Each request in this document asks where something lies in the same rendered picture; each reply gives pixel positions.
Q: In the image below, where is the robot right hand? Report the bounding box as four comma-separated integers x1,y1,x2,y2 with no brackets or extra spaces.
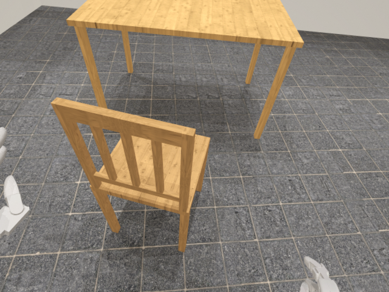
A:
297,256,340,292

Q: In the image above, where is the robot left hand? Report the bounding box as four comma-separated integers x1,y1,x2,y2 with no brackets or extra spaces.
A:
0,127,29,238

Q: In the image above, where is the chair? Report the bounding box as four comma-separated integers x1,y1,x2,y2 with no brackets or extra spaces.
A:
51,97,210,252

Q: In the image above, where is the table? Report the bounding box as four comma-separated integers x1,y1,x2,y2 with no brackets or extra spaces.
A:
66,0,304,139

